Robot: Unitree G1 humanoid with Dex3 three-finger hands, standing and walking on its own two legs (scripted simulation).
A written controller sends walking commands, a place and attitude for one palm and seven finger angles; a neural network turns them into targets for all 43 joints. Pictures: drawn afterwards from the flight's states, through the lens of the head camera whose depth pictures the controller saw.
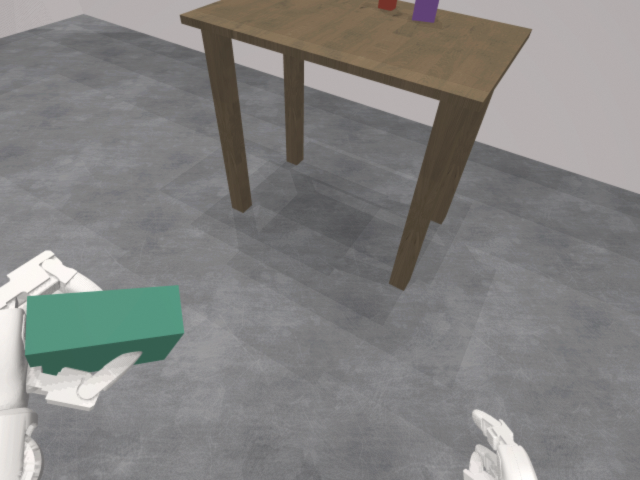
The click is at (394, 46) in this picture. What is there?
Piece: table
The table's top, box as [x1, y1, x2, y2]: [180, 0, 531, 111]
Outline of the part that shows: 180,15 181,23 476,111 480,110 527,39 531,30 524,27 437,9 435,20 433,23 414,21 411,19 414,4 397,0 396,7 391,11 378,8 378,0 220,0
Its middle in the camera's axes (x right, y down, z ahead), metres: +0.12 -0.68 +1.23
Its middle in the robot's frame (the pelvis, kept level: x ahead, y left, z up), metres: +1.39 -0.04 +0.04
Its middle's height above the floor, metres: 0.81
